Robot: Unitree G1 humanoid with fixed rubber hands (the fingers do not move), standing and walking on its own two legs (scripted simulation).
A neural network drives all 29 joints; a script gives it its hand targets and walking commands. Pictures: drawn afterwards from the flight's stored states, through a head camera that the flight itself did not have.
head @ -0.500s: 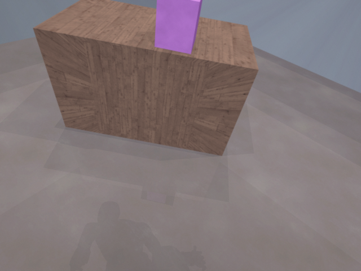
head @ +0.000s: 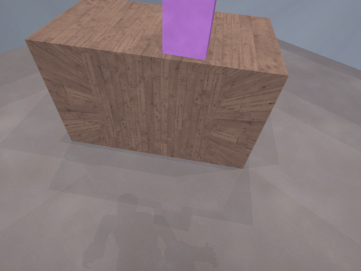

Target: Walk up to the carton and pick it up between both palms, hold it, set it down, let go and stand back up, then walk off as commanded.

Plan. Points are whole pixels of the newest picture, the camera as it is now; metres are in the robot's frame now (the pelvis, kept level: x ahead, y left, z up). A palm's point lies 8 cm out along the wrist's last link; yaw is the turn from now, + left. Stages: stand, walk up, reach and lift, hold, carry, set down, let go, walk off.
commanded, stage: walk up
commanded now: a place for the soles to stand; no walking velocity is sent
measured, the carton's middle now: (189, 19) +1.11 +0.00 +0.09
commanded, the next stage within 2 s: none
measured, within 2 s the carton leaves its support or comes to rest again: neither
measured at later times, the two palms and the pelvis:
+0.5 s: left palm (11, 264) +0.18 +0.41 -0.14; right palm (276, 239) +0.22 -0.19 -0.02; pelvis +0.16 +0.12 +0.03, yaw +0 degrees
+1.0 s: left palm (36, 223) +0.27 +0.38 -0.12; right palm (276, 221) +0.28 -0.22 -0.06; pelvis +0.23 +0.08 +0.02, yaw -4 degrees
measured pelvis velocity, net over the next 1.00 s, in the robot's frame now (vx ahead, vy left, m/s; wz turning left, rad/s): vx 0.23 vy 0.08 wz -0.07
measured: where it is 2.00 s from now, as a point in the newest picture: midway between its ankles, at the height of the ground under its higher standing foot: (169, 268)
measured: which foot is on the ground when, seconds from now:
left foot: up 0.00-0.22, down 0.24-1.00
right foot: down 0.00-0.24, up 0.26-1.00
